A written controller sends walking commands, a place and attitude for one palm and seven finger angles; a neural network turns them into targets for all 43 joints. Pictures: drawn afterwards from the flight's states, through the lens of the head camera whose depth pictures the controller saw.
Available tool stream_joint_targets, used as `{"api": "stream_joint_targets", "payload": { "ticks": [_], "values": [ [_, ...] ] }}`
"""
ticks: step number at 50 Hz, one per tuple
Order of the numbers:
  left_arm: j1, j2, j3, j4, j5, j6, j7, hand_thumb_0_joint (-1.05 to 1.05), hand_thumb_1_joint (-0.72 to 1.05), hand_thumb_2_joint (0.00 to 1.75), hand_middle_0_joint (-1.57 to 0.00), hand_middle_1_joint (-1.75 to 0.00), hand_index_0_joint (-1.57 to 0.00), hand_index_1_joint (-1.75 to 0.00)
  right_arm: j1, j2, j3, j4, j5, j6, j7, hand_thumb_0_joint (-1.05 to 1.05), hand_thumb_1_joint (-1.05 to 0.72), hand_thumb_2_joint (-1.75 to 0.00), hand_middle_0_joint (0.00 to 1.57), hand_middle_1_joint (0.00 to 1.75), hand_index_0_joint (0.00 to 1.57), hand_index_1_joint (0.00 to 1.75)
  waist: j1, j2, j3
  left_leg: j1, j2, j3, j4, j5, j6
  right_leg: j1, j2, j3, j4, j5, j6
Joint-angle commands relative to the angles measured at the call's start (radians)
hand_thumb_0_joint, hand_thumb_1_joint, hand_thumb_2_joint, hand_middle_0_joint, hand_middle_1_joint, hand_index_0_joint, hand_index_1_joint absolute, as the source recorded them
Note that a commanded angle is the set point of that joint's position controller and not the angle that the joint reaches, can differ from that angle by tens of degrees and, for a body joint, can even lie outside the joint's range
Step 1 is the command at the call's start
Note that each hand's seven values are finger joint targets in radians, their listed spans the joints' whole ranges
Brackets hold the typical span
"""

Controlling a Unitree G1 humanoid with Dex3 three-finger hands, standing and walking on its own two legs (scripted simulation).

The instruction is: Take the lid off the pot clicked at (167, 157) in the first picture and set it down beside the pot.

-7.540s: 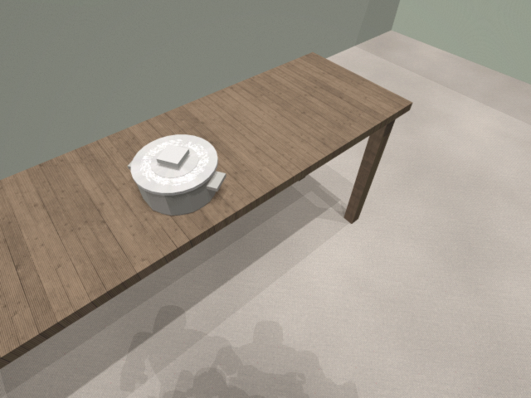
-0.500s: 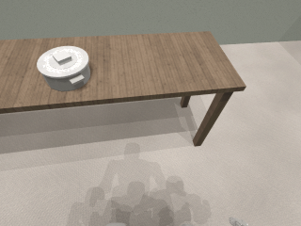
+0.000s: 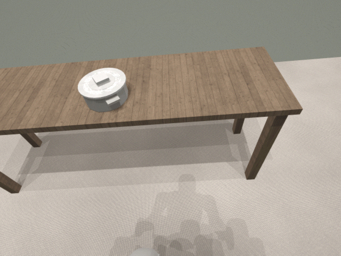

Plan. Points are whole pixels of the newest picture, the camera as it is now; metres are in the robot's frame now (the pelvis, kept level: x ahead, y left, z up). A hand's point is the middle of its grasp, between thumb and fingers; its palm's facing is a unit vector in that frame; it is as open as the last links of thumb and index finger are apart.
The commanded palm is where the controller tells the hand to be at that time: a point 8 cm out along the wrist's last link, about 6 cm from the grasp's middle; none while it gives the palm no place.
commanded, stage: take the last steps up to it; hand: left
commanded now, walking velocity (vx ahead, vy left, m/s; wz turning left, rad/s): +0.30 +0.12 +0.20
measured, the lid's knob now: (100, 78) +0.75 +0.34 -0.02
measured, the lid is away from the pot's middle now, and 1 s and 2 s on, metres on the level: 0.00 0.00 0.00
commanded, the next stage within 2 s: come to a stop and stand still in 0.70 s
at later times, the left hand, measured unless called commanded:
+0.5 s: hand out of the picture -0.01 +0.27 -0.18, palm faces +0.15 -0.96 -0.21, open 7.4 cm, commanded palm none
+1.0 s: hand (101, 194) +0.32 +0.26 -0.16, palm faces +0.04 -0.97 -0.25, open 7.3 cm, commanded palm none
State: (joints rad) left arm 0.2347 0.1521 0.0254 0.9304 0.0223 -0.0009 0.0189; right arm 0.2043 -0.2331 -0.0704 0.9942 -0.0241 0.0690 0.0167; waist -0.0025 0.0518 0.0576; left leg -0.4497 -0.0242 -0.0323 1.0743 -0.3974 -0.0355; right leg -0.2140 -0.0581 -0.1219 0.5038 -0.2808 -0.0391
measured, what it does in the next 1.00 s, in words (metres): walks ahead: left foot, then right foot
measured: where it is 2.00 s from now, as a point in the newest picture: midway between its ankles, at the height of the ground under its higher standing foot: outside the picture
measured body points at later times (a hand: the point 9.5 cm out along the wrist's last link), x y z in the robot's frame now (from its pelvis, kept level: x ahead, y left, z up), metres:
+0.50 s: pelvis +0.08 +0.08 -0.01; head +0.10 +0.10 +0.44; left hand -0.01 +0.32 -0.16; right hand +0.19 -0.14 -0.15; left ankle +0.06 +0.18 -0.74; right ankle +0.04 -0.05 -0.68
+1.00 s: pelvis +0.23 +0.08 +0.00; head +0.27 +0.05 +0.44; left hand +0.31 +0.31 -0.14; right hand +0.23 -0.14 -0.18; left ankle +0.20 +0.22 -0.68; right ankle +0.29 +0.01 -0.74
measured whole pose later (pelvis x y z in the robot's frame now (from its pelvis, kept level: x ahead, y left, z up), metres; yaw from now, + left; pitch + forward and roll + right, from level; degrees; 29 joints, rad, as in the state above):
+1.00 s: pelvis +0.23 +0.08 +0.00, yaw +3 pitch +0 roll +2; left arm 0.14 0.14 0.02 1.00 0.02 -0.02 0.04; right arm 0.28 -0.16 -0.03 1.08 -0.01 0.02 -0.02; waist -0.03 0.04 0.08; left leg -0.41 0.03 0.02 0.98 -0.45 -0.04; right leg -0.32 -0.02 -0.11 0.50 -0.19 -0.07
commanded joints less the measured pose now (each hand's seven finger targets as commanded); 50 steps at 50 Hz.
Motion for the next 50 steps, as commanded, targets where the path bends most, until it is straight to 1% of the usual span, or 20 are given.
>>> {"api": "stream_joint_targets", "payload": {
  "ticks": [1, 7, 13, 17, 18, 19, 20, 21, 24, 27, 35, 36, 38, 39, 40, 41, 43, 45, 47, 50],
  "values": [
    [0.092, 0.199, 0.062, -0.017, 0.001, -0.041, 0.010, 0.00, 0.90, 0.90, -0.20, -0.30, -0.20, -0.30, -0.047, -0.060, -0.011, -0.076, -0.005, -0.034, 0.011, 0.00, -0.90, -0.90, 0.20, 0.30, 0.20, 0.30, 0.048, -0.182, -0.014, -0.160, 0.075, 0.006, 0.034, 0.068, -0.016, 0.132, -0.277, 0.254, -0.303, -0.051, -0.082],
    [0.194, 0.204, 0.064, 0.059, 0.008, -0.058, 0.003, 0.00, 0.90, 0.90, -0.20, -0.30, -0.20, -0.30, -0.123, -0.037, -0.001, -0.089, -0.002, -0.047, 0.024, 0.00, -0.90, -0.90, 0.20, 0.30, 0.20, 0.30, 0.081, -0.183, 0.007, -0.178, 0.105, 0.048, -0.147, 0.086, -0.016, 0.192, -0.308, 0.231, -0.339, -0.070, -0.092],
    [0.186, 0.225, 0.064, 0.097, 0.013, -0.054, -0.006, 0.00, 0.90, 0.90, -0.20, -0.30, -0.20, -0.30, -0.124, -0.014, 0.016, -0.095, 0.006, -0.067, 0.034, 0.00, -0.90, -0.90, 0.20, 0.30, 0.20, 0.30, 0.070, -0.233, 0.015, 0.026, 0.082, 0.115, -0.397, 0.074, 0.011, 0.076, -0.292, 0.148, -0.329, -0.092, -0.076],
    [0.148, 0.208, 0.062, 0.117, 0.004, -0.041, -0.008, 0.00, 0.90, 0.90, -0.20, -0.30, -0.20, -0.30, 0.041, -0.041, 0.016, -0.037, 0.006, -0.093, 0.016, 0.00, -0.90, -0.90, 0.20, 0.30, 0.20, 0.30, -0.011, -0.164, -0.012, 0.379, 0.035, 0.188, -0.645, 0.137, 0.022, -0.092, -0.211, 0.053, -0.168, -0.099, -0.028],
    [0.151, 0.175, 0.052, 0.109, 0.005, -0.037, -0.014, 0.00, 0.90, 0.90, -0.20, -0.30, -0.20, -0.30, 0.149, -0.101, -0.002, -0.010, 0.004, -0.098, 0.003, 0.00, -0.90, -0.90, 0.20, 0.30, 0.20, 0.30, -0.060, -0.026, -0.056, 0.550, 0.098, 0.103, -0.680, 0.060, 0.046, -0.210, -0.156, 0.002, 0.020, -0.123, 0.002],
    [0.132, 0.106, 0.041, 0.080, -0.003, -0.034, -0.020, 0.00, 0.90, 0.90, -0.20, -0.30, -0.20, -0.30, 0.266, -0.206, -0.027, 0.017, -0.008, -0.103, -0.011, 0.00, -0.90, -0.90, 0.20, 0.30, 0.20, 0.30, -0.109, 0.245, -0.081, 0.636, 0.339, -0.246, -0.797, -0.068, 0.129, -0.401, -0.034, -0.087, 0.323, -0.267, 0.051],
    [0.063, 0.095, 0.030, 0.033, 0.002, -0.037, -0.018, 0.00, 0.90, 0.90, -0.20, -0.30, -0.20, -0.30, 0.338, -0.233, -0.028, 0.030, -0.004, -0.095, -0.023, 0.00, -0.90, -0.90, 0.20, 0.30, 0.20, 0.30, -0.123, 0.196, -0.032, 0.599, 0.424, -0.360, -0.875, -0.035, 0.200, -0.510, -0.008, -0.011, 0.499, -0.319, 0.042],
    [0.035, 0.094, 0.031, 0.033, 0.006, -0.034, -0.012, 0.00, 0.90, 0.90, -0.20, -0.30, -0.20, -0.30, 0.285, -0.199, -0.016, 0.030, -0.004, -0.095, -0.029, 0.00, -0.90, -0.90, 0.20, 0.30, 0.20, 0.30, -0.104, 0.191, -0.034, 0.527, 0.426, -0.347, -0.889, -0.086, 0.225, -0.519, -0.045, 0.050, 0.619, -0.289, 0.029],
    [0.062, 0.102, 0.036, 0.078, 0.008, -0.025, -0.030, 0.00, 0.90, 0.90, -0.20, -0.30, -0.20, -0.30, 0.120, -0.081, 0.020, -0.013, 0.002, -0.115, -0.034, 0.00, -0.90, -0.90, 0.20, 0.30, 0.20, 0.30, -0.013, 0.053, 0.057, 0.317, 0.326, -0.159, -0.927, 0.046, 0.201, -0.441, -0.095, 0.082, 0.648, -0.077, 0.039],
    [0.095, 0.078, 0.033, 0.084, 0.006, -0.013, -0.030, 0.00, 0.90, 0.90, -0.20, -0.30, -0.20, -0.30, 0.134, -0.047, 0.023, 0.005, 0.008, -0.137, -0.038, 0.00, -0.90, -0.90, 0.20, 0.30, 0.20, 0.30, 0.018, 0.038, 0.028, 0.349, 0.275, -0.029, -0.913, 0.354, 0.207, -0.409, -0.081, 0.063, 0.571, 0.003, 0.061],
    [-0.065, 0.069, 0.026, 0.006, 0.000, -0.019, -0.029, 0.00, 0.90, 0.90, -0.20, -0.30, -0.20, -0.30, 0.191, -0.069, 0.026, 0.065, -0.002, -0.135, -0.043, 0.00, -0.90, -0.90, 0.20, 0.30, 0.20, 0.30, -0.006, 0.058, 0.038, 0.387, 0.279, 0.031, -0.805, 0.602, 0.210, -0.267, -0.020, 0.010, 0.189, 0.044, 0.033],
    [-0.053, 0.070, 0.027, 0.010, 0.001, -0.023, -0.029, 0.00, 0.90, 0.90, -0.20, -0.30, -0.20, -0.30, 0.197, -0.068, 0.026, 0.072, -0.002, -0.132, -0.044, 0.00, -0.90, -0.90, 0.20, 0.30, 0.20, 0.30, 0.000, 0.046, 0.031, 0.382, 0.269, 0.045, -0.764, 0.628, 0.198, -0.211, 0.002, -0.006, 0.150, 0.061, 0.025],
    [0.102, 0.118, 0.037, 0.054, 0.004, -0.042, -0.024, 0.00, 0.90, 0.90, -0.20, -0.30, -0.20, -0.30, 0.196, -0.059, 0.032, 0.084, 0.007, -0.134, -0.042, 0.00, -0.90, -0.90, 0.20, 0.30, 0.20, 0.30, 0.075, -0.052, -0.058, 0.315, 0.218, 0.076, -0.533, 0.671, 0.149, 0.069, 0.032, -0.001, 0.003, 0.173, 0.009],
    [0.226, 0.187, 0.055, 0.095, 0.007, -0.056, -0.015, 0.00, 0.90, 0.90, -0.20, -0.30, -0.20, -0.30, 0.199, -0.039, 0.033, 0.075, 0.016, -0.139, -0.038, 0.00, -0.90, -0.90, 0.20, 0.30, 0.20, 0.30, 0.123, -0.174, -0.145, 0.155, 0.137, 0.127, -0.304, 0.481, 0.101, 0.291, -0.104, 0.179, -0.012, 0.350, -0.045],
    [0.304, 0.271, 0.073, 0.111, 0.000, -0.060, -0.009, 0.00, 0.90, 0.90, -0.20, -0.30, -0.20, -0.30, 0.248, -0.008, 0.031, 0.055, 0.023, -0.141, -0.037, 0.00, -0.90, -0.90, 0.20, 0.30, 0.20, 0.30, 0.106, -0.328, -0.224, -0.036, -0.001, 0.168, -0.012, -0.103, 0.050, 0.435, -0.369, 0.528, -0.125, 0.624, -0.193],
    [0.263, 0.266, 0.068, 0.108, -0.015, -0.060, -0.004, 0.00, 0.90, 0.90, -0.20, -0.30, -0.20, -0.30, 0.227, -0.030, 0.029, 0.061, 0.024, -0.126, -0.047, 0.00, -0.90, -0.90, 0.20, 0.30, 0.20, 0.30, 0.099, -0.226, -0.239, -0.021, 0.028, 0.042, 0.113, -0.212, 0.043, 0.337, -0.407, 0.549, -0.162, 0.682, -0.250],
    [0.071, 0.194, 0.046, 0.061, -0.012, -0.048, 0.014, 0.00, 0.90, 0.90, -0.20, -0.30, -0.20, -0.30, 0.192, 0.002, 0.032, 0.070, 0.020, -0.097, -0.050, 0.00, -0.90, -0.90, 0.20, 0.30, 0.20, 0.30, 0.035, -0.118, -0.116, -0.002, 0.088, -0.003, 0.118, -0.128, 0.022, 0.114, -0.346, 0.401, -0.178, 0.660, -0.224],
    [-0.026, 0.154, 0.032, 0.036, -0.006, -0.037, 0.027, 0.00, 0.90, 0.90, -0.20, -0.30, -0.20, -0.30, 0.208, 0.037, 0.039, 0.084, 0.019, -0.063, -0.050, 0.00, -0.90, -0.90, 0.20, 0.30, 0.20, 0.30, -0.016, -0.086, -0.084, 0.078, 0.100, 0.001, 0.015, -0.078, 0.002, -0.039, -0.279, 0.245, -0.164, 0.727, -0.185],
    [-0.045, 0.165, 0.032, 0.028, 0.000, -0.024, 0.030, 0.00, 0.90, 0.90, -0.20, -0.30, -0.20, -0.30, 0.222, 0.048, 0.034, 0.081, 0.024, -0.037, -0.045, 0.00, -0.90, -0.90, 0.20, 0.30, 0.20, 0.30, -0.025, -0.128, -0.096, 0.113, 0.079, 0.032, -0.085, -0.057, -0.009, -0.073, -0.249, 0.185, -0.163, 0.651, -0.167],
    [-0.027, 0.182, 0.044, 0.027, 0.003, -0.010, 0.031, 0.00, 0.90, 0.90, -0.20, -0.30, -0.20, -0.30, 0.188, 0.040, 0.021, 0.057, 0.017, -0.026, -0.037, 0.00, -0.90, -0.90, 0.20, 0.30, 0.20, 0.30, -0.008, -0.190, -0.094, 0.075, 0.059, 0.052, -0.095, -0.026, -0.023, -0.058, -0.238, 0.200, -0.169, 0.556, -0.162]
  ]
}}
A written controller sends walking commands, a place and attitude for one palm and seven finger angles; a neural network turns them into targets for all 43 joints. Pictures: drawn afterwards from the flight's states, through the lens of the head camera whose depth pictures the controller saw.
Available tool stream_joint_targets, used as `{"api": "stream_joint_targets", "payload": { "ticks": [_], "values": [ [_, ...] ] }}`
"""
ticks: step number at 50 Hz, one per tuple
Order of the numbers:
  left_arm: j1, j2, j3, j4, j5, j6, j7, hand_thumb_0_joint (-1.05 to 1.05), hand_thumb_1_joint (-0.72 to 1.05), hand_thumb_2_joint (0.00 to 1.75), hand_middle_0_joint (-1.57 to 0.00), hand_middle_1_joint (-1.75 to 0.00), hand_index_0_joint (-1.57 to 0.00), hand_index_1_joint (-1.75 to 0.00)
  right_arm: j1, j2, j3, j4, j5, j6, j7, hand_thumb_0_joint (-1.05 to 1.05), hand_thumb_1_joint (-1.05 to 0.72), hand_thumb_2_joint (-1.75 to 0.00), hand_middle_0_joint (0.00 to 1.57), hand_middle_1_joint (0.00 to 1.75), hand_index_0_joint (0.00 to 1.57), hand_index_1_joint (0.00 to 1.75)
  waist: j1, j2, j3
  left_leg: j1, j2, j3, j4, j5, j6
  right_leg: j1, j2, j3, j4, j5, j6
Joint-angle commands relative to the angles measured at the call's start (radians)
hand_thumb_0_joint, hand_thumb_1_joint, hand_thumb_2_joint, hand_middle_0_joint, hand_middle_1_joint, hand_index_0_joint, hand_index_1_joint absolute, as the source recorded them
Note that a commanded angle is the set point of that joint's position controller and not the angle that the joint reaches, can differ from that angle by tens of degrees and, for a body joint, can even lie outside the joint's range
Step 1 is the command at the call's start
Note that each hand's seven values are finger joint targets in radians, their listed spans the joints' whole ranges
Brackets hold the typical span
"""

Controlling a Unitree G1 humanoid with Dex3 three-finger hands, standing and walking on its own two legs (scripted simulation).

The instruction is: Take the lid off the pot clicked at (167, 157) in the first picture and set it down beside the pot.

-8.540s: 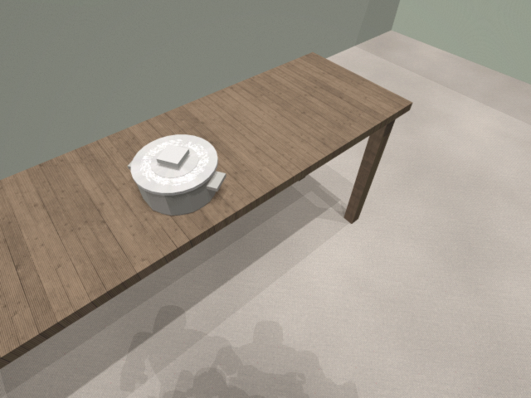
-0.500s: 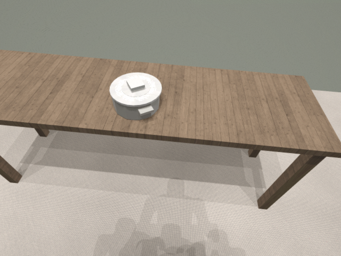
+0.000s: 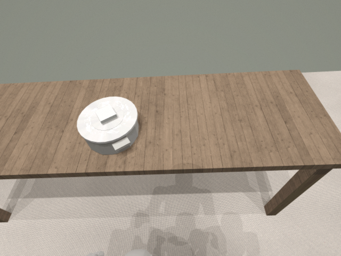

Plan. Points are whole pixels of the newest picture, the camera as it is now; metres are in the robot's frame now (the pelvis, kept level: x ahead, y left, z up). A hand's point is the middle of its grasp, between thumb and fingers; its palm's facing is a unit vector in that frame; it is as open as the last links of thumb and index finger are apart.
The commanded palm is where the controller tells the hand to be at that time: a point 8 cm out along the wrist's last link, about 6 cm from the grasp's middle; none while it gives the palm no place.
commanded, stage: come to a stop and stand still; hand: left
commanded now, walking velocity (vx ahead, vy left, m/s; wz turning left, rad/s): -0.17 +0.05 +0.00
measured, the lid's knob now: (105, 113) +0.53 +0.23 -0.02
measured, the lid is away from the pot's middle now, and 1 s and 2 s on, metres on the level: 0.00 0.00 0.00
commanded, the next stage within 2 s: look again from close up in 0.86 s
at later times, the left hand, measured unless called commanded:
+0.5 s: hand out of the picture +0.00 +0.24 -0.17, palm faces +0.01 -0.98 -0.21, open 7.4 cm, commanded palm none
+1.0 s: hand out of the picture -0.01 +0.20 -0.18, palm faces -0.02 -0.98 -0.18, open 7.3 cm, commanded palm none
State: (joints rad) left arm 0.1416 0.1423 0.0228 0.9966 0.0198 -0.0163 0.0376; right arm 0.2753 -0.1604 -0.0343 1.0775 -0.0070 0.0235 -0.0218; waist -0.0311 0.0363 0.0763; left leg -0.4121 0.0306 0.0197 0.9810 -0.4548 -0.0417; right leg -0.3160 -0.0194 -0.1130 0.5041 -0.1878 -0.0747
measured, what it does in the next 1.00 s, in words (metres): steps on the spot: left foot, then right foot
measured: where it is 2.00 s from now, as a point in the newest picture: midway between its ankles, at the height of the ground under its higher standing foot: outside the picture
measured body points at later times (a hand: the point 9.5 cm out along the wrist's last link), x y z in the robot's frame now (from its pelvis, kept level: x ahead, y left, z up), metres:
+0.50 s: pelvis +0.00 +0.05 +0.00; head +0.01 +0.06 +0.45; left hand +0.00 +0.29 -0.16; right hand +0.04 -0.18 -0.15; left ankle +0.02 +0.16 -0.74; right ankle -0.05 -0.07 -0.71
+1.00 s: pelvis -0.02 +0.04 +0.00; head -0.02 +0.04 +0.45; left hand +0.00 +0.26 -0.16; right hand -0.03 -0.18 -0.16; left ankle +0.02 +0.16 -0.74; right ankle -0.05 -0.07 -0.74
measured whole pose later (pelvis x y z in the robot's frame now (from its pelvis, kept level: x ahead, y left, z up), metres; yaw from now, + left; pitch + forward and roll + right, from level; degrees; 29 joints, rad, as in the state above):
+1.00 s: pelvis -0.02 +0.04 +0.00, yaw -1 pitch -1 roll +0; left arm 0.32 0.16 -0.01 1.05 0.02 -0.02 0.04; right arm 0.30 -0.14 0.00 1.09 -0.02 -0.01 -0.01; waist -0.01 -0.02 0.01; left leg -0.27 0.04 0.04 0.52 -0.23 -0.01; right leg -0.16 0.00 -0.04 0.50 -0.32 -0.01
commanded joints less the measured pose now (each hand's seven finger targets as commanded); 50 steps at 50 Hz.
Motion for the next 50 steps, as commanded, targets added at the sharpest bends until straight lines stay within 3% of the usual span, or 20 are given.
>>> {"api": "stream_joint_targets", "payload": {
  "ticks": [1, 4, 7, 10, 11, 12, 13, 15, 17, 22, 24, 26, 27, 28, 29, 30, 31, 34, 41, 50],
  "values": [
    [0.069, 0.195, 0.051, -0.043, 0.007, 0.010, 0.012, 0.00, 0.90, 0.90, -0.20, -0.30, -0.20, -0.30, 0.100, -0.040, -0.017, -0.038, -0.001, 0.019, 0.002, 0.00, -0.90, -0.90, 0.20, 0.30, 0.20, 0.30, 0.028, -0.175, -0.113, 0.026, 0.003, 0.000, -0.016, 0.031, -0.020, 0.058, -0.277, 0.200, -0.162, 0.462, -0.130],
    [0.081, 0.212, 0.058, -0.048, 0.012, 0.018, 0.012, 0.00, 0.90, 0.90, -0.20, -0.30, -0.20, -0.30, 0.046, -0.045, -0.022, -0.064, 0.002, 0.012, 0.004, 0.00, -0.90, -0.90, 0.20, 0.30, 0.20, 0.30, 0.044, -0.222, -0.127, 0.030, -0.002, 0.009, -0.082, 0.026, -0.025, 0.091, -0.272, 0.207, -0.133, 0.492, -0.132],
    [0.076, 0.222, 0.060, -0.055, 0.016, 0.026, 0.010, 0.00, 0.90, 0.90, -0.20, -0.30, -0.20, -0.30, 0.038, -0.047, -0.023, -0.074, 0.004, 0.007, 0.003, 0.00, -0.90, -0.90, 0.20, 0.30, 0.20, 0.30, 0.036, -0.215, -0.130, 0.100, -0.013, 0.025, -0.218, 0.056, -0.018, 0.068, -0.258, 0.223, -0.119, 0.372, -0.119],
    [0.061, 0.203, 0.053, -0.051, 0.004, 0.037, 0.008, 0.00, 0.90, 0.90, -0.20, -0.30, -0.20, -0.30, 0.119, -0.050, -0.017, -0.045, 0.004, -0.011, 0.002, 0.00, -0.90, -0.90, 0.20, 0.30, 0.20, 0.30, -0.007, -0.166, -0.123, 0.314, -0.006, 0.042, -0.549, 0.283, -0.001, -0.043, -0.188, 0.191, -0.032, 0.134, -0.028],
    [0.084, 0.146, 0.042, -0.059, -0.003, 0.044, 0.006, 0.00, 0.90, 0.90, -0.20, -0.30, -0.20, -0.30, 0.117, -0.103, -0.022, -0.051, -0.001, -0.025, 0.000, 0.00, -0.90, -0.90, 0.20, 0.30, 0.20, 0.30, 0.001, 0.041, -0.102, 0.319, 0.119, -0.100, -0.667, 0.351, 0.037, -0.102, -0.090, 0.137, 0.086, -0.056, 0.028],
    [0.127, 0.095, 0.030, -0.058, -0.011, 0.048, 0.003, 0.00, 0.90, 0.90, -0.20, -0.30, -0.20, -0.30, 0.062, -0.159, -0.023, -0.086, -0.009, -0.029, -0.005, 0.00, -0.90, -0.90, 0.20, 0.30, 0.20, 0.30, 0.032, 0.254, -0.066, 0.209, 0.299, -0.292, -0.742, 0.504, 0.114, -0.118, 0.004, 0.066, 0.202, -0.297, 0.087],
    [0.144, 0.120, 0.028, -0.047, -0.005, 0.053, 0.004, 0.00, 0.90, 0.90, -0.20, -0.30, -0.20, -0.30, 0.006, -0.166, -0.016, -0.100, -0.014, -0.032, -0.013, 0.00, -0.90, -0.90, 0.20, 0.30, 0.20, 0.30, 0.041, 0.188, -0.057, 0.144, 0.352, -0.337, -0.756, 0.529, 0.188, -0.079, 0.005, 0.118, 0.336, -0.365, 0.096],
    [0.151, 0.133, 0.038, 0.000, 0.001, 0.058, -0.003, 0.00, 0.90, 0.90, -0.20, -0.30, -0.20, -0.30, -0.069, -0.146, -0.003, -0.092, -0.016, -0.036, -0.028, 0.00, -0.90, -0.90, 0.20, 0.30, 0.20, 0.30, 0.066, 0.143, -0.062, 0.127, 0.270, -0.237, -0.734, 0.502, 0.182, -0.058, -0.001, 0.176, 0.445, -0.275, 0.099],
    [0.178, 0.129, 0.036, 0.029, -0.001, 0.055, -0.014, 0.00, 0.90, 0.90, -0.20, -0.30, -0.20, -0.30, -0.099, -0.142, 0.001, -0.089, -0.012, -0.035, -0.026, 0.00, -0.90, -0.90, 0.20, 0.30, 0.20, 0.30, 0.070, 0.118, -0.065, 0.162, 0.218, -0.154, -0.731, 0.452, 0.169, -0.057, -0.001, 0.154, 0.432, -0.225, 0.109],
    [0.140, 0.107, 0.013, 0.038, -0.001, 0.052, -0.019, 0.00, 0.90, 0.90, -0.20, -0.30, -0.20, -0.30, -0.023, -0.159, -0.017, -0.033, -0.012, -0.024, -0.025, 0.00, -0.90, -0.90, 0.20, 0.30, 0.20, 0.30, 0.011, 0.126, -0.071, 0.282, 0.232, -0.184, -0.729, 0.378, 0.184, -0.040, -0.021, 0.103, 0.212, -0.278, 0.109],
    [0.153, 0.099, 0.007, 0.054, -0.004, 0.045, -0.019, 0.00, 0.90, 0.90, -0.20, -0.30, -0.20, -0.30, -0.005, -0.163, -0.020, -0.016, -0.012, -0.024, -0.022, 0.00, -0.90, -0.90, 0.20, 0.30, 0.20, 0.30, 0.011, 0.114, -0.072, 0.285, 0.229, -0.187, -0.706, 0.412, 0.178, 0.017, -0.020, 0.092, 0.077, -0.242, 0.100],
    [0.217, 0.096, 0.002, 0.093, -0.004, 0.034, -0.013, 0.00, 0.90, 0.90, -0.20, -0.30, -0.20, -0.30, -0.004, -0.147, -0.017, -0.004, -0.002, -0.024, -0.021, 0.00, -0.90, -0.90, 0.20, 0.30, 0.20, 0.30, 0.034, 0.069, -0.098, 0.256, 0.176, -0.146, -0.645, 0.368, 0.128, 0.139, -0.022, 0.086, -0.132, -0.056, 0.093],
    [0.299, 0.122, -0.007, 0.093, 0.020, 0.007, 0.029, 0.00, 0.90, 0.90, -0.20, -0.30, -0.20, -0.30, -0.073, -0.190, -0.021, -0.081, 0.011, -0.038, -0.016, 0.00, -0.90, -0.90, 0.20, 0.30, 0.20, 0.30, 0.069, -0.021, -0.006, 0.226, 0.146, -0.043, -0.412, 0.567, 0.078, 0.031, -0.074, 0.171, -0.201, 0.098, 0.085],
    [0.289, 0.171, 0.006, 0.085, 0.010, -0.006, 0.023, 0.00, 0.90, 0.90, -0.20, -0.30, -0.20, -0.30, -0.069, -0.128, -0.010, -0.088, 0.007, -0.038, -0.011, 0.00, -0.90, -0.90, 0.20, 0.30, 0.20, 0.30, 0.043, -0.048, -0.077, 0.201, 0.070, -0.014, -0.384, 0.506, 0.042, 0.144, -0.140, 0.219, -0.177, 0.527, 0.043],
    [0.259, 0.170, -0.008, 0.064, -0.004, -0.018, 0.019, 0.00, 0.90, 0.90, -0.20, -0.30, -0.20, -0.30, -0.020, -0.076, -0.002, -0.106, 0.007, -0.042, -0.005, 0.00, -0.90, -0.90, 0.20, 0.30, 0.20, 0.30, 0.003, -0.151, -0.164, 0.201, 0.039, -0.007, -0.457, 0.305, 0.041, 0.179, -0.169, 0.217, -0.112, 0.478, 0.023],
    [0.239, 0.143, -0.009, 0.064, -0.008, -0.024, 0.022, 0.00, 0.90, 0.90, -0.20, -0.30, -0.20, -0.30, -0.016, -0.099, -0.006, -0.089, -0.002, -0.041, -0.006, 0.00, -0.90, -0.90, 0.20, 0.30, 0.20, 0.30, 0.006, -0.272, -0.170, 0.196, 0.046, -0.012, -0.443, 0.297, 0.049, 0.185, -0.136, 0.201, -0.096, 0.428, 0.020],
    [0.228, 0.132, -0.010, 0.051, -0.007, -0.025, 0.024, 0.00, 0.90, 0.90, -0.20, -0.30, -0.20, -0.30, 0.000, -0.107, -0.011, -0.082, -0.002, -0.038, -0.005, 0.00, -0.90, -0.90, 0.20, 0.30, 0.20, 0.30, 0.003, -0.273, -0.143, 0.195, 0.046, -0.009, -0.447, 0.277, 0.053, 0.160, -0.127, 0.193, -0.100, 0.358, 0.025],
    [0.206, 0.136, -0.006, 0.027, -0.003, -0.018, 0.017, 0.00, 0.90, 0.90, -0.20, -0.30, -0.20, -0.30, 0.001, -0.091, -0.006, -0.072, -0.005, -0.033, 0.000, 0.00, -0.90, -0.90, 0.20, 0.30, 0.20, 0.30, 0.003, -0.045, -0.031, 0.204, 0.047, -0.016, -0.477, 0.255, 0.049, 0.027, -0.107, 0.199, -0.127, 0.039, 0.022],
    [0.226, 0.133, -0.010, 0.019, -0.002, -0.018, 0.011, 0.00, 0.90, 0.90, -0.20, -0.30, -0.20, -0.30, 0.028, -0.080, 0.006, -0.055, -0.005, -0.037, 0.006, 0.00, -0.90, -0.90, 0.20, 0.30, 0.20, 0.30, 0.015, -0.088, 0.032, 0.159, 0.046, -0.031, -0.514, 0.212, 0.047, -0.003, -0.088, 0.208, -0.166, -0.154, 0.020],
    [0.252, 0.121, -0.013, 0.018, -0.003, -0.019, 0.008, 0.00, 0.90, 0.90, -0.20, -0.30, -0.20, -0.30, 0.052, -0.076, 0.017, -0.029, -0.001, -0.053, 0.003, 0.00, -0.90, -0.90, 0.20, 0.30, 0.20, 0.30, 0.031, -0.057, -0.003, 0.167, 0.064, -0.052, -0.545, 0.293, 0.060, 0.062, -0.076, 0.180, -0.139, -0.036, 0.031]
  ]
}}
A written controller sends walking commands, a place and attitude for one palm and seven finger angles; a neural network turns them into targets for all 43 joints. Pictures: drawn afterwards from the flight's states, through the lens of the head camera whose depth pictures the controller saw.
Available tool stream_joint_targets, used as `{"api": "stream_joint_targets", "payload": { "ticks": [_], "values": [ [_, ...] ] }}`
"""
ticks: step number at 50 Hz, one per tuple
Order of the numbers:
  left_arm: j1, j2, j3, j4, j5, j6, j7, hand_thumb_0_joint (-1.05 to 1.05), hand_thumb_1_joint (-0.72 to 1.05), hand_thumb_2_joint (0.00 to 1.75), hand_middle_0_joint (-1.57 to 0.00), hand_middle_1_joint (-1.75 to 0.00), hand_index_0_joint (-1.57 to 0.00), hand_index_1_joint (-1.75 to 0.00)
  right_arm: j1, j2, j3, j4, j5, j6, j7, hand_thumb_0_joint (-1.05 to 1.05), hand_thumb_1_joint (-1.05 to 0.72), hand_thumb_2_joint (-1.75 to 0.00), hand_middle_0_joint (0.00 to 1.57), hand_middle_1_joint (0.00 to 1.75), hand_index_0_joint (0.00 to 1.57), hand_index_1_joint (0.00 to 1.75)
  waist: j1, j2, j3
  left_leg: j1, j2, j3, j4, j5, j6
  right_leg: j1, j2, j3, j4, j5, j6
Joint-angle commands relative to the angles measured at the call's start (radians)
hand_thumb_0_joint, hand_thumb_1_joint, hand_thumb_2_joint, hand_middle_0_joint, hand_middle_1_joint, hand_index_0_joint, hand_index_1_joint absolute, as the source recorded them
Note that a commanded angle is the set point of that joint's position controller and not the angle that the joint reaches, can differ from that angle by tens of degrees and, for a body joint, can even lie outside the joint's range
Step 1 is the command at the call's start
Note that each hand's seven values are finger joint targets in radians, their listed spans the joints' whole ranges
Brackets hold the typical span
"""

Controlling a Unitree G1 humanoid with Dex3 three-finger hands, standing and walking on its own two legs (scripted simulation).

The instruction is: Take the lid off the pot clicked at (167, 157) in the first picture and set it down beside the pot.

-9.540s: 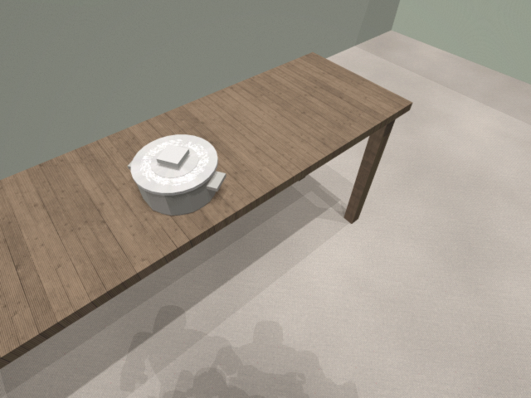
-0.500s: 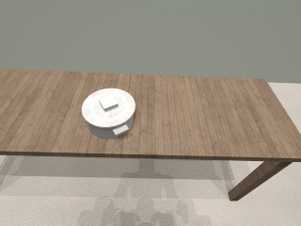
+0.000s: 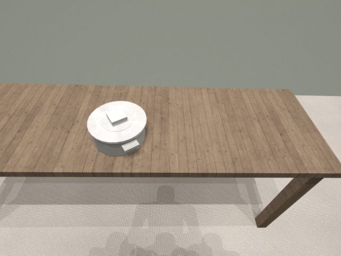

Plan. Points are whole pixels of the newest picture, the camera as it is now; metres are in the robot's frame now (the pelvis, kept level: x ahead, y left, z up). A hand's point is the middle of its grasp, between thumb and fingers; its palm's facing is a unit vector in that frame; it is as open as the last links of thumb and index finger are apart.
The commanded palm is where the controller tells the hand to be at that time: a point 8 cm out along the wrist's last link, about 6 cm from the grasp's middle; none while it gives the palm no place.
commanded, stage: look again from close up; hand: left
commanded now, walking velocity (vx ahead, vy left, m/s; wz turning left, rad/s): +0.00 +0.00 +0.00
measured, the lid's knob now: (116, 116) +0.54 +0.21 -0.01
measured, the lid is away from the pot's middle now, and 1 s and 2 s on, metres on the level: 0.00 0.00 0.00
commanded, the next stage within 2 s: lift the closed hand beside the body in 0.74 s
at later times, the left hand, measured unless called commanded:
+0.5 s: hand out of the picture -0.02 +0.19 -0.18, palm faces +0.02 -0.99 -0.17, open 7.4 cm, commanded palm none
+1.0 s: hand out of the picture +0.11 +0.22 -0.11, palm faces +0.12 -0.94 -0.31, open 6.8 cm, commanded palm +0.09 +0.26 -0.06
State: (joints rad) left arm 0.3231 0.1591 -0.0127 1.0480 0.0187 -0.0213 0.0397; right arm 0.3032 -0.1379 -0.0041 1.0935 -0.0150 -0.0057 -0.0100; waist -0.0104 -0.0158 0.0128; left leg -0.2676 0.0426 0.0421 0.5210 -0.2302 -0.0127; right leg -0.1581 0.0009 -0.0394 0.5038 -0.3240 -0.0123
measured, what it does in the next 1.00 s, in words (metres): stands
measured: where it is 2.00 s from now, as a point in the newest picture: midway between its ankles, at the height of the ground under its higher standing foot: outside the picture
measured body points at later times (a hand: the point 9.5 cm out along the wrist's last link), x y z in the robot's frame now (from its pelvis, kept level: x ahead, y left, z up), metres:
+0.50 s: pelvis +0.00 +0.02 +0.00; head +0.01 +0.04 +0.45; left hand -0.02 +0.24 -0.16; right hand +0.02 -0.21 -0.15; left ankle +0.03 +0.13 -0.74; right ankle -0.03 -0.11 -0.74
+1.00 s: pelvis +0.00 +0.03 +0.00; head +0.00 +0.03 +0.45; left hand +0.10 +0.27 -0.08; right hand +0.08 -0.20 -0.13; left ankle +0.03 +0.13 -0.74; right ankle -0.03 -0.11 -0.74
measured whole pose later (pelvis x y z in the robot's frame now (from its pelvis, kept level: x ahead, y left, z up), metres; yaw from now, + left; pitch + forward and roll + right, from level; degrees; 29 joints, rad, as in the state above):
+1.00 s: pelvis +0.00 +0.03 +0.00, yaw +2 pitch -1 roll +0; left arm 0.39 0.19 -0.04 0.45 0.02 0.01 0.14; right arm 0.30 -0.22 0.02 0.89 0.03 -0.19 -0.03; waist 0.01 0.02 0.03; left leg -0.26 -0.02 0.04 0.48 -0.20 0.04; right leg -0.15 -0.06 -0.05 0.47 -0.31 0.03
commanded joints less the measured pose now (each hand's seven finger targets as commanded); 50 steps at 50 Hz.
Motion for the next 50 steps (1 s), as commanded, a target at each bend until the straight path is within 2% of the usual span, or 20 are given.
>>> {"api": "stream_joint_targets", "payload": {
  "ticks": [1, 4, 7, 9, 13, 20, 24, 25, 29, 38, 41, 42, 43, 44, 45, 46, 47, 48, 49, 50],
  "values": [
    [0.073, 0.103, 0.020, -0.031, -0.002, -0.015, 0.006, 0.00, 0.90, 0.90, -0.20, -0.30, -0.20, -0.30, 0.029, -0.099, -0.012, -0.042, 0.008, -0.026, -0.009, 0.00, -0.90, -0.90, 0.20, 0.30, 0.20, 0.30, 0.011, 0.000, 0.046, 0.031, 0.052, -0.077, -0.087, 0.087, 0.033, -0.086, -0.097, 0.103, -0.133, 0.121, -0.029],
    [0.080, 0.099, 0.022, -0.029, -0.002, -0.014, 0.005, 0.00, 0.90, 0.90, -0.20, -0.30, -0.20, -0.30, 0.027, -0.101, -0.010, -0.033, 0.009, -0.030, -0.011, 0.00, -0.90, -0.90, 0.20, 0.30, 0.20, 0.30, 0.017, 0.020, 0.040, 0.041, 0.061, -0.084, -0.094, 0.124, 0.040, -0.069, -0.095, 0.091, -0.125, 0.157, -0.024],
    [0.080, 0.096, 0.020, -0.023, -0.002, -0.013, 0.006, 0.00, 0.90, 0.90, -0.20, -0.30, -0.20, -0.30, 0.030, -0.101, -0.009, -0.027, 0.010, -0.029, -0.011, 0.00, -0.90, -0.90, 0.20, 0.30, 0.20, 0.30, 0.013, 0.016, 0.046, 0.045, 0.060, -0.088, -0.110, 0.096, 0.041, -0.073, -0.096, 0.089, -0.135, 0.135, -0.024],
    [0.081, 0.098, 0.019, -0.022, -0.002, -0.011, 0.004, 0.00, 0.90, 0.90, -0.20, -0.30, -0.20, -0.30, 0.027, -0.105, -0.009, -0.026, 0.011, -0.029, -0.011, 0.00, -0.90, -0.90, 0.20, 0.30, 0.20, 0.30, 0.016, 0.036, 0.058, 0.042, 0.063, -0.093, -0.122, 0.087, 0.044, -0.078, -0.094, 0.082, -0.136, 0.124, -0.021],
    [0.088, 0.101, 0.017, -0.014, -0.001, -0.011, 0.002, 0.00, 0.90, 0.90, -0.20, -0.30, -0.20, -0.30, 0.027, -0.103, -0.009, -0.023, 0.012, -0.031, -0.010, 0.00, -0.90, -0.90, 0.20, 0.30, 0.20, 0.30, 0.017, 0.013, 0.048, 0.065, 0.065, -0.093, -0.135, 0.100, 0.049, -0.074, -0.097, 0.077, -0.141, 0.138, -0.018],
    [0.095, 0.092, 0.015, -0.002, 0.001, -0.007, 0.002, 0.00, 0.90, 0.90, -0.20, -0.30, -0.20, -0.30, 0.017, -0.116, -0.010, -0.023, 0.012, -0.031, -0.010, 0.00, -0.90, -0.90, 0.20, 0.30, 0.20, 0.30, 0.017, 0.033, 0.066, 0.062, 0.068, -0.106, -0.166, 0.058, 0.053, -0.086, -0.099, 0.070, -0.146, 0.109, -0.014],
    [0.101, 0.094, 0.014, 0.004, 0.001, -0.008, 0.001, 0.00, 0.90, 0.90, -0.20, -0.30, -0.20, -0.30, 0.016, -0.120, -0.011, -0.023, 0.013, -0.032, -0.009, 0.00, -0.90, -0.90, 0.20, 0.30, 0.20, 0.30, 0.016, 0.009, 0.056, 0.072, 0.067, -0.101, -0.164, 0.060, 0.054, -0.085, -0.103, 0.067, -0.148, 0.114, -0.012],
    [0.106, 0.092, 0.013, 0.004, 0.001, -0.008, 0.001, 0.00, 0.90, 0.90, -0.20, -0.30, -0.20, -0.30, 0.013, -0.120, -0.010, -0.023, 0.013, -0.032, -0.009, 0.00, -0.90, -0.90, 0.20, 0.30, 0.20, 0.30, 0.018, 0.022, 0.053, 0.076, 0.065, -0.102, -0.165, 0.060, 0.053, -0.086, -0.104, 0.073, -0.149, 0.117, -0.012],
    [0.109, 0.095, 0.012, 0.007, 0.001, -0.009, 0.002, 0.00, 0.90, 0.90, -0.20, -0.30, -0.20, -0.30, 0.013, -0.121, -0.011, -0.020, 0.014, -0.035, -0.009, 0.00, -0.90, -0.90, 0.20, 0.30, 0.20, 0.30, 0.018, 0.012, 0.035, 0.095, 0.068, -0.098, -0.161, 0.104, 0.056, -0.077, -0.108, 0.068, -0.147, 0.145, -0.010],
    [0.111, 0.096, 0.010, 0.014, 0.000, -0.007, 0.001, 0.00, 0.90, 0.90, -0.20, -0.30, -0.20, -0.30, 0.018, -0.114, -0.008, -0.011, 0.016, -0.035, -0.010, 0.00, -0.90, -0.90, 0.20, 0.30, 0.20, 0.30, 0.021, 0.010, 0.053, 0.093, 0.069, -0.097, -0.173, 0.110, 0.059, -0.075, -0.108, 0.066, -0.153, 0.147, -0.010],
    [0.116, 0.090, 0.009, 0.015, -0.001, -0.008, 0.002, 0.00, 0.90, 0.90, -0.20, -0.30, -0.20, -0.30, 0.019, -0.116, -0.008, -0.008, 0.015, -0.037, -0.010, 0.00, -0.90, -0.90, 0.20, 0.30, 0.20, 0.30, 0.020, 0.006, 0.034, 0.113, 0.068, -0.098, -0.169, 0.129, 0.059, -0.073, -0.114, 0.070, -0.151, 0.160, -0.009],
    [0.091, 0.101, 0.007, 0.037, 0.014, -0.018, 0.036, 0.00, 0.90, 0.90, -0.20, -0.30, -0.20, -0.30, -0.049, -0.162, -0.007, -0.074, 0.013, -0.031, -0.007, 0.00, -0.90, -0.90, 0.20, 0.30, 0.20, 0.30, 0.016, 0.096, 0.100, 0.029, 0.076, -0.068, -0.011, 0.245, 0.026, -0.110, -0.124, 0.101, -0.166, 0.217, -0.008],
    [-0.588, 0.409, 0.132, -1.215, -0.124, -0.167, 0.070, 0.00, 0.90, 0.90, -0.24, -0.35, -0.24, -0.35, -0.100, -0.283, -0.042, -0.370, 0.061, -0.164, -0.021, 0.00, -0.90, -0.90, 0.20, 0.30, 0.20, 0.30, 0.015, 0.272, -0.231, 0.222, -0.033, -0.108, -0.062, 0.221, -0.010, -0.036, -0.078, 0.054, -0.096, 0.346, -0.036],
    [-0.187, 0.200, -0.034, -1.058, -0.054, -0.096, 0.109, 0.00, 0.90, 0.90, -0.29, -0.40, -0.29, -0.40, -0.119, -0.192, 0.005, -0.364, 0.091, -0.254, -0.059, 0.00, -0.90, -0.90, 0.20, 0.30, 0.20, 0.30, 0.055, 0.285, -0.333, 0.294, -0.015, -0.057, -0.098, 0.305, -0.039, 0.009, -0.058, 0.026, -0.048, 0.293, -0.064],
    [0.084, 0.047, -0.069, -0.897, -0.049, 0.014, 0.118, 0.00, 0.90, 0.90, -0.33, -0.44, -0.33, -0.44, -0.118, -0.183, 0.004, -0.344, 0.094, -0.278, -0.060, 0.00, -0.90, -0.90, 0.20, 0.30, 0.20, 0.30, 0.041, 0.166, -0.268, 0.278, -0.014, -0.073, -0.134, 0.276, -0.023, 0.000, -0.033, -0.022, -0.068, 0.232, -0.043],
    [0.089, 0.037, -0.067, -0.839, -0.029, 0.045, 0.116, 0.00, 0.90, 0.90, -0.38, -0.49, -0.38, -0.49, -0.142, -0.202, 0.008, -0.353, 0.071, -0.291, -0.054, 0.00, -0.90, -0.90, 0.20, 0.30, 0.20, 0.30, 0.038, 0.052, -0.154, 0.228, -0.018, -0.079, -0.142, 0.213, -0.005, -0.028, -0.022, -0.044, -0.083, 0.208, -0.022],
    [0.067, 0.009, -0.087, -0.745, -0.002, 0.056, 0.106, 0.00, 0.90, 0.90, -0.42, -0.54, -0.42, -0.54, -0.159, -0.215, 0.002, -0.376, 0.051, -0.291, -0.044, 0.00, -0.90, -0.90, 0.20, 0.30, 0.20, 0.30, 0.012, -0.033, -0.030, 0.141, -0.021, -0.086, -0.139, 0.136, 0.009, -0.105, -0.018, -0.059, -0.100, 0.161, -0.009],
    [0.159, -0.050, -0.096, -0.545, 0.016, 0.069, 0.095, 0.00, 0.90, 0.90, -0.46, -0.59, -0.46, -0.59, -0.167, -0.215, -0.014, -0.383, 0.041, -0.269, -0.032, 0.00, -0.90, -0.90, 0.20, 0.30, 0.20, 0.30, 0.009, -0.146, 0.081, 0.043, -0.013, -0.100, -0.136, 0.062, 0.016, -0.168, -0.009, -0.071, -0.107, 0.109, -0.007],
    [0.175, -0.039, -0.083, -0.512, 0.022, 0.063, 0.079, 0.00, 0.90, 0.90, -0.51, -0.64, -0.51, -0.64, -0.154, -0.227, -0.030, -0.415, 0.033, -0.243, -0.015, 0.00, -0.90, -0.90, 0.20, 0.30, 0.20, 0.30, 0.019, -0.214, 0.098, -0.011, -0.017, -0.098, -0.125, 0.011, 0.018, -0.205, -0.007, -0.075, -0.096, 0.069, -0.002],
    [0.253, 0.011, -0.024, -0.569, 0.019, 0.044, 0.063, 0.00, 0.90, 0.90, -0.55, -0.68, -0.55, -0.68, -0.182, -0.225, -0.045, -0.450, 0.031, -0.227, -0.007, 0.00, -0.90, -0.90, 0.20, 0.30, 0.20, 0.30, 0.050, -0.190, 0.078, -0.028, -0.015, -0.091, -0.127, -0.010, 0.015, -0.187, -0.013, -0.067, -0.091, 0.048, -0.003]
  ]
}}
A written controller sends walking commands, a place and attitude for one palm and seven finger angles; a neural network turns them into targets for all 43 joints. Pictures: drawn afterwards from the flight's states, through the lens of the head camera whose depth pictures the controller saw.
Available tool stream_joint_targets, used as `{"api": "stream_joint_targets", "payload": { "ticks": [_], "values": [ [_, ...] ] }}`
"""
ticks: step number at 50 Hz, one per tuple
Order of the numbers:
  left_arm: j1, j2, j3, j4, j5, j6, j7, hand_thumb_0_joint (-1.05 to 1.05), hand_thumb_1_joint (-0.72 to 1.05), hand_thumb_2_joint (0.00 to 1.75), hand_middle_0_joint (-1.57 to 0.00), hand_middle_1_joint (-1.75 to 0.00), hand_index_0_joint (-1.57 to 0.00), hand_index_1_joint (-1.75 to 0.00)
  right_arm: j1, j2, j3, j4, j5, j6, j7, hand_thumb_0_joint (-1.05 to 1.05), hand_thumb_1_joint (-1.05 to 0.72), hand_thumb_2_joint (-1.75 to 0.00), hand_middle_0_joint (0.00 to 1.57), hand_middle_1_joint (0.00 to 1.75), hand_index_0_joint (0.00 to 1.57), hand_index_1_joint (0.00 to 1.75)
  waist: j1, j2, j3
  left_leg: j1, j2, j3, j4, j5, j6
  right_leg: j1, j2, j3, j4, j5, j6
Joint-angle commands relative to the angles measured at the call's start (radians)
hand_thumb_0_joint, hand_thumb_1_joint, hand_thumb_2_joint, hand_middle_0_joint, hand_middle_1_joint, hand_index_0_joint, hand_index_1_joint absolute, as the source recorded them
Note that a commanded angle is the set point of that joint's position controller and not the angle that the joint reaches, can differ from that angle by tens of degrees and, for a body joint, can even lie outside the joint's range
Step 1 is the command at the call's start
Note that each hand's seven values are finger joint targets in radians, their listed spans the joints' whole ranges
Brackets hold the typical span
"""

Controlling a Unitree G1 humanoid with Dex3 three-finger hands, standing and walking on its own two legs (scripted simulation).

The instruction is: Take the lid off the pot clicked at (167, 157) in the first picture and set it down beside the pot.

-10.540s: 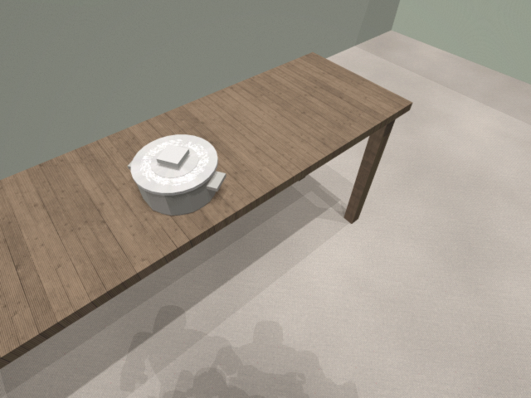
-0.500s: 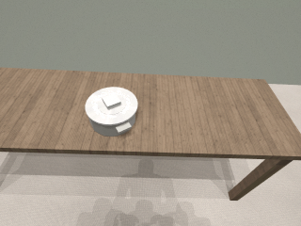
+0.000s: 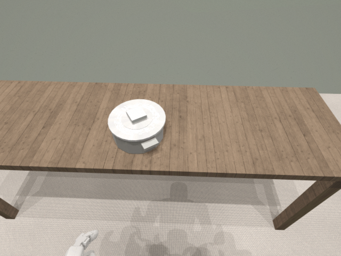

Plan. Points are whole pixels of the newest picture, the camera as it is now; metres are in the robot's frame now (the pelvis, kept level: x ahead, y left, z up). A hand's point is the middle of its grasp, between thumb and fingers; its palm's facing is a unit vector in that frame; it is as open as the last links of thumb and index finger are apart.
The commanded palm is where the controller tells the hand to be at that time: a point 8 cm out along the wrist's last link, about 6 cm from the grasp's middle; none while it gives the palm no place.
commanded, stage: lift the closed hand beside the body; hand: left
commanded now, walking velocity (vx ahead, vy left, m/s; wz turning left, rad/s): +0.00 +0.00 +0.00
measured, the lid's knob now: (136, 114) +0.55 +0.16 -0.02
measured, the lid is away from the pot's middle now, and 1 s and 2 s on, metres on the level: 0.00 0.00 0.00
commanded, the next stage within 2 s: raise the hand higher, near the body in 0.46 s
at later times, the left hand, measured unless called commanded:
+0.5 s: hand out of the picture +0.11 +0.19 -0.08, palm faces +0.21 -0.93 -0.30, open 3.1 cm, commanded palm +0.08 +0.24 -0.05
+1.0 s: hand (82, 241) +0.15 +0.20 +0.00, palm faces +0.23 -0.90 -0.38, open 3.1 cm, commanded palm +0.11 +0.24 +0.04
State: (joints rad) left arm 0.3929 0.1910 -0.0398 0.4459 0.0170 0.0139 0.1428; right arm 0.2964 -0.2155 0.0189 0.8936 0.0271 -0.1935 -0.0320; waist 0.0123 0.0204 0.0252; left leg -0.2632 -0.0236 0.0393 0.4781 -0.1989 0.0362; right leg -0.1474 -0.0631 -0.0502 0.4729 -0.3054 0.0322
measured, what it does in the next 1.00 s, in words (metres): stands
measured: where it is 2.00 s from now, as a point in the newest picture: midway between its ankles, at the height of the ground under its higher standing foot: outside the picture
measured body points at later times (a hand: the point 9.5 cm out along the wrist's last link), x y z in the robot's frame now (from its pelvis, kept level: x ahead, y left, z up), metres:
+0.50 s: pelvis +0.00 -0.03 -0.01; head +0.01 -0.03 +0.44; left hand +0.10 +0.24 -0.06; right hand +0.21 -0.23 -0.08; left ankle +0.04 +0.09 -0.74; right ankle -0.03 -0.14 -0.74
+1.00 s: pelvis +0.02 -0.03 +0.00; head +0.03 -0.04 +0.45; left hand +0.14 +0.25 +0.02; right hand +0.22 -0.26 -0.08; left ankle +0.04 +0.09 -0.74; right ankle -0.03 -0.14 -0.74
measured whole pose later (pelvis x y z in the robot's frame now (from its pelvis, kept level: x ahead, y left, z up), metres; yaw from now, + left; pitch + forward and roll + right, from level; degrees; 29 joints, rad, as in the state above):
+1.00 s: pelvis +0.02 -0.03 +0.00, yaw -1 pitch -1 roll +0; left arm 0.65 0.26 0.12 -0.09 -0.02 -0.01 0.08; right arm 0.16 -0.23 -0.01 0.64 0.00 -0.12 -0.09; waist 0.05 0.03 0.02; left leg -0.21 0.02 0.03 0.47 -0.24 0.00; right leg -0.09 -0.02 -0.05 0.44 -0.33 0.00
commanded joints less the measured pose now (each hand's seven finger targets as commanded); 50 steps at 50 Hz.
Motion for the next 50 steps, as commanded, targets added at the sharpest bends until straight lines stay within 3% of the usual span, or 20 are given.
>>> {"api": "stream_joint_targets", "payload": {
  "ticks": [1, 3, 4, 7, 8, 9, 11, 13, 15, 17, 20, 24, 26, 29, 31, 38, 42, 43, 46, 50],
  "values": [
    [0.249, 0.032, 0.051, -0.081, 0.014, -0.012, -0.053, 0.00, 0.90, 0.90, -0.60, -0.73, -0.60, -0.73, -0.193, -0.148, -0.071, -0.296, -0.012, -0.032, 0.021, 0.00, -0.90, -0.90, 0.20, 0.30, 0.20, 0.30, 0.050, -0.187, -0.009, -0.024, 0.047, -0.075, -0.080, -0.037, -0.036, -0.158, 0.047, -0.048, -0.052, 0.029, -0.051],
    [0.314, 0.141, 0.161, -0.270, -0.002, -0.038, -0.059, 0.00, 0.90, 0.90, -0.68, -0.83, -0.68, -0.83, -0.215, -0.138, -0.069, -0.363, -0.009, -0.021, 0.019, 0.00, -0.90, -0.90, 0.20, 0.30, 0.20, 0.30, 0.073, -0.046, -0.114, 0.010, 0.048, -0.057, -0.068, 0.008, -0.044, -0.089, 0.040, -0.034, -0.029, 0.062, -0.060],
    [0.262, 0.129, 0.140, -0.352, -0.006, -0.047, -0.066, 0.00, 0.90, 0.90, -0.73, -0.88, -0.73, -0.88, -0.231, -0.130, -0.060, -0.407, -0.008, -0.012, 0.015, 0.00, -0.90, -0.90, 0.20, 0.30, 0.20, 0.30, 0.054, 0.005, -0.088, 0.002, 0.045, -0.050, -0.065, -0.007, -0.047, -0.109, 0.041, -0.028, -0.025, 0.064, -0.060],
    [0.162, 0.086, 0.115, -0.291, -0.010, -0.052, -0.073, 0.00, 0.90, 0.90, -0.86, -1.02, -0.86, -1.02, -0.229, -0.123, -0.055, -0.441, -0.001, 0.032, -0.011, 0.00, -0.90, -0.90, 0.20, 0.30, 0.20, 0.30, 0.006, -0.036, 0.007, -0.031, 0.042, -0.034, -0.033, -0.074, -0.035, -0.201, 0.047, -0.018, -0.034, 0.025, -0.052],
    [0.122, 0.109, 0.135, -0.287, -0.012, -0.059, -0.071, 0.00, 0.90, 0.90, -0.90, -1.07, -0.90, -1.07, -0.224, -0.127, -0.056, -0.448, 0.001, 0.050, -0.019, 0.00, -0.90, -0.90, 0.20, 0.30, 0.20, 0.30, -0.004, -0.080, 0.020, -0.041, 0.042, -0.035, -0.023, -0.094, -0.033, -0.219, 0.050, -0.018, -0.048, 0.007, -0.050],
    [0.052, 0.108, 0.122, -0.340, -0.014, -0.069, -0.072, 0.00, 0.90, 0.90, -0.95, -1.12, -0.95, -1.12, -0.232, -0.127, -0.056, -0.466, 0.001, 0.057, -0.028, 0.00, -0.90, -0.90, 0.20, 0.30, 0.20, 0.30, -0.008, -0.048, -0.016, -0.021, 0.036, -0.028, -0.013, -0.093, -0.028, -0.217, 0.049, -0.008, -0.047, 0.004, -0.049],
    [0.036, 0.140, 0.144, -0.455, -0.025, -0.077, -0.066, 0.00, 0.90, 0.90, -1.04, -1.21, -1.04, -1.21, -0.218, -0.115, -0.052, -0.482, -0.007, 0.058, -0.044, 0.00, -0.90, -0.90, 0.20, 0.30, 0.20, 0.30, 0.012, 0.068, -0.128, 0.057, 0.034, -0.023, -0.005, -0.022, -0.027, -0.163, 0.044, 0.004, -0.036, 0.057, -0.057],
    [0.032, 0.150, 0.147, -0.479, -0.030, -0.064, -0.057, 0.00, 0.90, 0.90, -1.12, -1.31, -1.12, -1.31, -0.203, -0.113, -0.042, -0.482, -0.013, 0.059, -0.054, 0.00, -0.90, -0.90, 0.20, 0.30, 0.20, 0.30, 0.002, 0.047, -0.146, 0.082, 0.033, -0.029, 0.009, 0.034, -0.023, -0.154, 0.046, 0.003, -0.040, 0.109, -0.057],
    [0.053, 0.107, 0.112, -0.424, -0.032, -0.046, -0.058, 0.00, 0.90, 0.90, -1.21, -1.40, -1.21, -1.40, -0.208, -0.111, -0.036, -0.481, -0.016, 0.067, -0.059, 0.00, -0.90, -0.90, 0.20, 0.30, 0.20, 0.30, -0.005, 0.015, -0.099, 0.068, 0.031, -0.030, 0.011, 0.040, -0.019, -0.170, 0.046, -0.005, -0.037, 0.120, -0.052],
    [0.043, 0.123, 0.123, -0.395, -0.029, -0.040, -0.058, 0.00, 0.90, 0.90, -1.30, -1.50, -1.30, -1.50, -0.211, -0.117, -0.033, -0.475, -0.018, 0.074, -0.063, 0.00, -0.90, -0.90, 0.20, 0.30, 0.20, 0.30, -0.002, 0.016, -0.080, 0.058, 0.026, -0.029, 0.016, 0.035, -0.015, -0.179, 0.044, -0.005, -0.041, 0.116, -0.050],
    [0.055, 0.160, 0.154, -0.443, -0.032, -0.044, -0.052, 0.00, 0.90, 0.90, -1.30, -1.50, -1.30, -1.50, -0.214, -0.114, -0.030, -0.475, -0.021, 0.069, -0.068, 0.00, -0.90, -0.90, 0.20, 0.30, 0.20, 0.30, 0.013, 0.041, -0.116, 0.083, 0.026, -0.030, 0.013, 0.065, -0.013, -0.149, 0.041, -0.004, -0.043, 0.138, -0.053],
    [0.104, 0.155, 0.164, -0.374, -0.027, -0.030, -0.053, 0.00, 0.90, 0.90, -1.30, -1.50, -1.30, -1.50, -0.220, -0.116, -0.027, -0.456, -0.022, 0.071, -0.068, 0.00, -0.90, -0.90, 0.20, 0.30, 0.20, 0.30, 0.014, -0.035, -0.084, 0.057, 0.026, -0.036, 0.019, 0.087, -0.009, -0.156, 0.043, -0.016, -0.036, 0.164, -0.047],
    [0.095, 0.181, 0.186, -0.409, -0.023, -0.038, -0.052, 0.00, 0.90, 0.90, -1.30, -1.50, -1.30, -1.50, -0.221, -0.118, -0.029, -0.450, -0.024, 0.062, -0.069, 0.00, -0.90, -0.90, 0.20, 0.30, 0.20, 0.30, 0.024, 0.010, -0.124, 0.082, 0.028, -0.032, 0.021, 0.108, -0.009, -0.145, 0.040, -0.013, -0.030, 0.173, -0.049],
    [0.107, 0.190, 0.195, -0.426, -0.026, -0.040, -0.050, 0.00, 0.90, 0.90, -1.30, -1.50, -1.30, -1.50, -0.221, -0.116, -0.027, -0.441, -0.022, 0.053, -0.069, 0.00, -0.90, -0.90, 0.20, 0.30, 0.20, 0.30, 0.027, -0.027, -0.136, 0.083, 0.027, -0.037, 0.020, 0.109, -0.005, -0.139, 0.040, -0.016, -0.032, 0.170, -0.046],
    [0.134, 0.198, 0.203, -0.469, -0.029, -0.044, -0.047, 0.00, 0.90, 0.90, -1.30, -1.50, -1.30, -1.50, -0.220, -0.111, -0.030, -0.434, -0.023, 0.039, -0.070, 0.00, -0.90, -0.90, 0.20, 0.30, 0.20, 0.30, 0.035, -0.012, -0.156, 0.106, 0.031, -0.033, 0.019, 0.125, -0.001, -0.126, 0.036, -0.012, -0.037, 0.178, -0.045],
    [0.280, 0.207, 0.242, -0.559, -0.029, -0.054, -0.042, 0.00, 0.90, 0.90, -1.30, -1.50, -1.30, -1.50, -0.240, -0.103, -0.048, -0.407, -0.020, 0.022, -0.065, 0.00, -0.90, -0.90, 0.20, 0.30, 0.20, 0.30, 0.051, -0.037, -0.116, 0.137, 0.042, -0.028, -0.001, 0.188, 0.000, -0.096, 0.032, -0.018, -0.066, 0.237, -0.043],
    [0.275, 0.202, 0.237, -0.643, -0.034, -0.067, -0.044, 0.00, 0.90, 0.90, -1.30, -1.50, -1.30, -1.50, -0.246, -0.100, -0.051, -0.413, -0.020, 0.020, -0.063, 0.00, -0.90, -0.90, 0.20, 0.30, 0.20, 0.30, 0.042, -0.011, -0.083, 0.162, 0.043, -0.018, -0.015, 0.192, 0.000, -0.093, 0.028, -0.013, -0.088, 0.250, -0.038],
    [0.274, 0.219, 0.259, -0.639, -0.035, -0.069, -0.042, 0.00, 0.90, 0.90, -1.30, -1.50, -1.30, -1.50, -0.250, -0.101, -0.055, -0.405, -0.021, 0.025, -0.066, 0.00, -0.90, -0.90, 0.20, 0.30, 0.20, 0.30, 0.041, -0.053, -0.056, 0.160, 0.044, -0.018, -0.015, 0.180, 0.001, -0.099, 0.032, -0.012, -0.107, 0.242, -0.038],
    [0.277, 0.210, 0.251, -0.729, -0.039, -0.083, -0.044, 0.00, 0.90, 0.90, -1.30, -1.50, -1.30, -1.50, -0.244, -0.097, -0.053, -0.418, -0.022, 0.020, -0.066, 0.00, -0.90, -0.90, 0.20, 0.30, 0.20, 0.30, 0.049, 0.015, -0.091, 0.216, 0.046, -0.012, -0.032, 0.217, 0.002, -0.066, 0.028, -0.008, -0.111, 0.271, -0.039],
    [0.258, 0.203, 0.244, -0.770, -0.040, -0.086, -0.049, 0.00, 0.90, 0.90, -1.30, -1.50, -1.30, -1.50, -0.245, -0.099, -0.049, -0.425, -0.025, 0.031, -0.061, 0.00, -0.90, -0.90, 0.20, 0.30, 0.20, 0.30, 0.042, 0.006, -0.057, 0.231, 0.048, -0.012, -0.051, 0.226, -0.001, -0.058, 0.032, -0.010, -0.134, 0.278, -0.038]
  ]
}}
